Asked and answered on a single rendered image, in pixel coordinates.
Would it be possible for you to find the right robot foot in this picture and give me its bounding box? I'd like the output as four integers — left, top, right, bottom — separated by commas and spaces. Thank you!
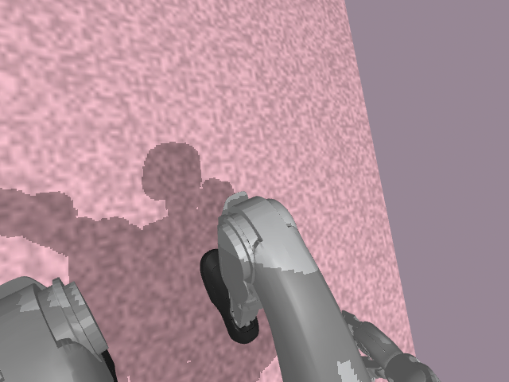
200, 249, 259, 344

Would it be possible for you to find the right robot arm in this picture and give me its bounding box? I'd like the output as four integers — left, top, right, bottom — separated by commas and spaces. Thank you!
384, 353, 441, 382

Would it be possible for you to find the left robot foot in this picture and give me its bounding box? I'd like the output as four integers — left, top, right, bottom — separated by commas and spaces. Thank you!
101, 350, 118, 382

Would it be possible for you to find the right robot hand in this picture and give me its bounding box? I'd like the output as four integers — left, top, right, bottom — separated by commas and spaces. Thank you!
341, 310, 403, 382

